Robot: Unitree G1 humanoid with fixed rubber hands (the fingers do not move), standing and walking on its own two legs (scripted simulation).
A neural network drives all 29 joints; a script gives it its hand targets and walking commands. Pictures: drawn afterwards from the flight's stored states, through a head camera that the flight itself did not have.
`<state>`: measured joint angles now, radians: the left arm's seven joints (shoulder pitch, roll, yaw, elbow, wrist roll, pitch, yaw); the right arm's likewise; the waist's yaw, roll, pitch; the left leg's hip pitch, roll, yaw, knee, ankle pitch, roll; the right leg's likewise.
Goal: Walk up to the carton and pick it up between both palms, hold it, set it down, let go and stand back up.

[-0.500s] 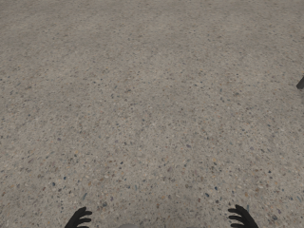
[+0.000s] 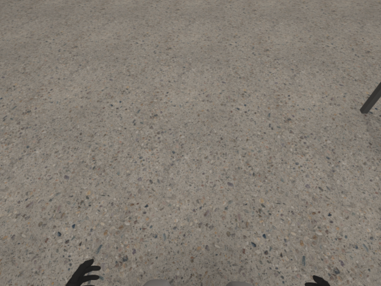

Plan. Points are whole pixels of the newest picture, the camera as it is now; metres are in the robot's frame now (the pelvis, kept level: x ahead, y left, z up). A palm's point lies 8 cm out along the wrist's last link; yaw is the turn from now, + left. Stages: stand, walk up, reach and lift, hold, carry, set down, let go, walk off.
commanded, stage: stand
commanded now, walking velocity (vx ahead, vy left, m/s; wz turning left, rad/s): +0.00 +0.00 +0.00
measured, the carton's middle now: out of the picture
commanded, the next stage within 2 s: walk up in 1.06 s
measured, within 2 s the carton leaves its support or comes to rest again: neither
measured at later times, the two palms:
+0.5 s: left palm out of the picture +0.07 +0.28 -0.09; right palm out of the picture +0.09 -0.27 -0.10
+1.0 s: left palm out of the picture +0.07 +0.28 -0.09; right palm out of the picture +0.08 -0.27 -0.09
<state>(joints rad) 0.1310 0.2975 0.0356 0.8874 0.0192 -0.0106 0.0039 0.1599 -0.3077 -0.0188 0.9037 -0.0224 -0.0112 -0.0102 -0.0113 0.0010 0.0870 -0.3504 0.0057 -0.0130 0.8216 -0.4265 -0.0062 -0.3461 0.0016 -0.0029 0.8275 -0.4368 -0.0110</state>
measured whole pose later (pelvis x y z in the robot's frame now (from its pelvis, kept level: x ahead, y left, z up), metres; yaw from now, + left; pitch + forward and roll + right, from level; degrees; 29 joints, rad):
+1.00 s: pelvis +0.00 +0.01 +0.04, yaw +0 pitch -4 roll +0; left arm 0.09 0.29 0.02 1.13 0.01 -0.02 0.00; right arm 0.08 -0.30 -0.01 1.11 -0.01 -0.02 0.00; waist 0.00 0.01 0.10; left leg -0.13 0.00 -0.02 0.40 -0.20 0.00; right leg -0.12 0.00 -0.01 0.39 -0.21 0.00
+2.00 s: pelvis +0.18 -0.08 +0.02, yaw -32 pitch -2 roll +1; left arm 0.24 0.38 0.07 0.90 0.01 0.02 -0.08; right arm 0.24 -0.38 -0.09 0.91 -0.03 -0.08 0.04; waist -0.04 -0.04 0.06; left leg -0.31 -0.01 0.13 0.66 -0.34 0.06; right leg -0.37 0.05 0.13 1.00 -0.45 -0.03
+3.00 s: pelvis +0.57 -0.32 +0.00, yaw -68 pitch -3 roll +2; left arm 0.31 0.45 0.08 0.92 0.00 -0.08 -0.04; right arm 0.28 -0.43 -0.08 0.84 -0.03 -0.04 0.07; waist -0.03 -0.01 0.05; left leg -0.26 0.13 0.20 0.82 -0.49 -0.01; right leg -0.48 -0.08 -0.07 0.83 -0.31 -0.04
